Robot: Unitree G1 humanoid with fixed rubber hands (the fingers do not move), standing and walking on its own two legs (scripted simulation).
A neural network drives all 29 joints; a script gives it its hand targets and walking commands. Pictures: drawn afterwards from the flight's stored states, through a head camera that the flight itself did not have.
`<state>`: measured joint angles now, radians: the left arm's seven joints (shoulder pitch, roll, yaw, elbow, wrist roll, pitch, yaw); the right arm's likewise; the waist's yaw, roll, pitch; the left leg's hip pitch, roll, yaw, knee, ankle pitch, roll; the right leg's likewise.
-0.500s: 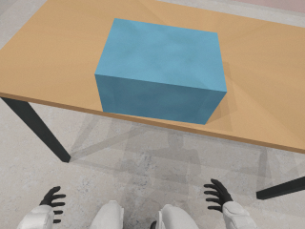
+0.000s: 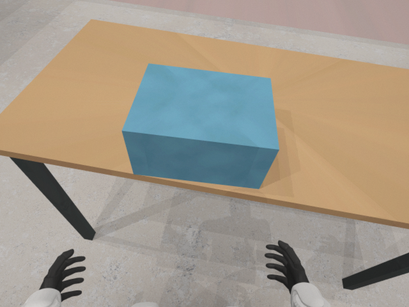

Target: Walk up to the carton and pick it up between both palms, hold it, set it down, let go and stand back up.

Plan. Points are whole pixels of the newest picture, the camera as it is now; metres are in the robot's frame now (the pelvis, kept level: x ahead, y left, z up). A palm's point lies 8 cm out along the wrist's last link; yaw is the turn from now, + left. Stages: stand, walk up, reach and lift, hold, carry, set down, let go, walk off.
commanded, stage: reach and lift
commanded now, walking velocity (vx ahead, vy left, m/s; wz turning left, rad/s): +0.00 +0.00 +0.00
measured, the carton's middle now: (203, 125) +0.48 +0.02 +0.05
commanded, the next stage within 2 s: none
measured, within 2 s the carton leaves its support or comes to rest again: neither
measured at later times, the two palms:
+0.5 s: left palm (44, 260) +0.18 +0.29 -0.01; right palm (313, 271) +0.18 -0.19 +0.00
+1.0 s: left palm (34, 229) +0.21 +0.29 +0.05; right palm (327, 243) +0.21 -0.20 +0.06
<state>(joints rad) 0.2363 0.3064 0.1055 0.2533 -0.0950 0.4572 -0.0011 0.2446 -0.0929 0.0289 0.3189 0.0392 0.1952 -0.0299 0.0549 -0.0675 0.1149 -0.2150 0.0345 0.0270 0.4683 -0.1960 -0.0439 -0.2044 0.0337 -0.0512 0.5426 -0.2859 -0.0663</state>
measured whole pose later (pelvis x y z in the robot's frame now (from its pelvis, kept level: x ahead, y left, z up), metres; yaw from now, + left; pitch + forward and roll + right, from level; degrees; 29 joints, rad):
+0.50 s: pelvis +0.02 +0.04 +0.01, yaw -2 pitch -2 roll +0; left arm 0.36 0.28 0.06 0.04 -0.16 0.30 0.03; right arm 0.39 -0.21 -0.05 0.11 0.16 0.16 0.06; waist 0.06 -0.05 0.04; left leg -0.12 0.02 0.07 0.32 -0.16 0.00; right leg -0.09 0.03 0.00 0.31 -0.19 -0.03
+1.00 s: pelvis +0.03 +0.05 +0.01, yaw -2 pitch -2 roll +0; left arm 0.35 0.33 0.04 -0.15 -0.27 0.25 0.06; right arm 0.39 -0.29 -0.13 -0.13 0.29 0.20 0.07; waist 0.06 -0.02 0.01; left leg -0.12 0.01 0.08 0.31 -0.16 0.01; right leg -0.08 0.02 0.00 0.29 -0.18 -0.02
